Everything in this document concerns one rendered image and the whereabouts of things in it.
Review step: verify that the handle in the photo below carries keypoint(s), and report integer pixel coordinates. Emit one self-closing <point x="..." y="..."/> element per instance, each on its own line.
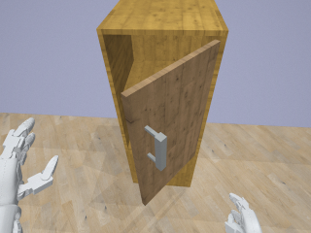
<point x="160" y="148"/>

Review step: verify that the left robot hand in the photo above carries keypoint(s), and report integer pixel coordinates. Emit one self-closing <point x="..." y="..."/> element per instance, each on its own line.
<point x="16" y="146"/>

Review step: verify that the right robot hand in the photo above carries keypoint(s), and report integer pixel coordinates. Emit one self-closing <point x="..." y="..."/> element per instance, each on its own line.
<point x="246" y="222"/>

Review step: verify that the robot left forearm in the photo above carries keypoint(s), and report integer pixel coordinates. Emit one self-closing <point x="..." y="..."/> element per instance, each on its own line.
<point x="9" y="219"/>

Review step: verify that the cupboard door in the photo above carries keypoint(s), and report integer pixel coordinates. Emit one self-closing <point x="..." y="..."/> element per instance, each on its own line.
<point x="173" y="102"/>

